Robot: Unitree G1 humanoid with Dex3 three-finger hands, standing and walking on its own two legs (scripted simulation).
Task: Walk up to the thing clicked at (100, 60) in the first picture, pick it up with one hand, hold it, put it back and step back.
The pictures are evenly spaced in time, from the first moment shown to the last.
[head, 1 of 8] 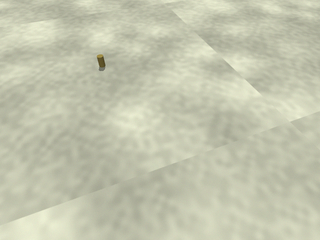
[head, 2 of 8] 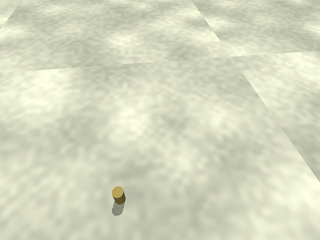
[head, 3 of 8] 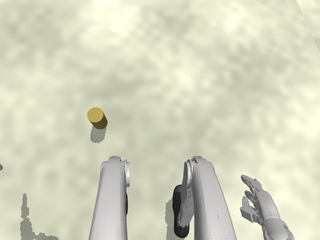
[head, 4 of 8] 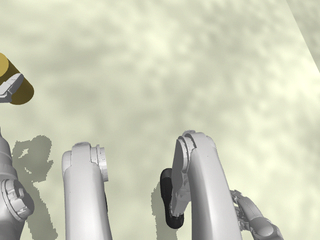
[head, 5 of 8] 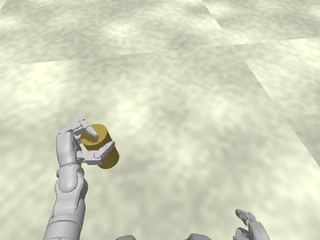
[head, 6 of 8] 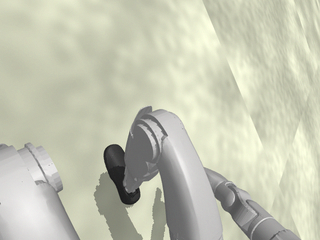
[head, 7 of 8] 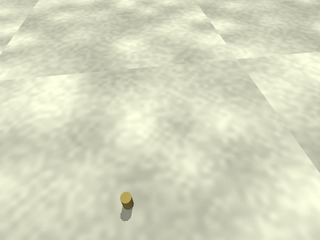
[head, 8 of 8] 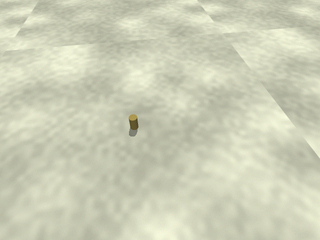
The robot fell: no
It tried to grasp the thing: yes
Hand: left
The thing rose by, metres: 0.69
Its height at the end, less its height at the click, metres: +0.00
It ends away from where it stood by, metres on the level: 0.02
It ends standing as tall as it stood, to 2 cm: yes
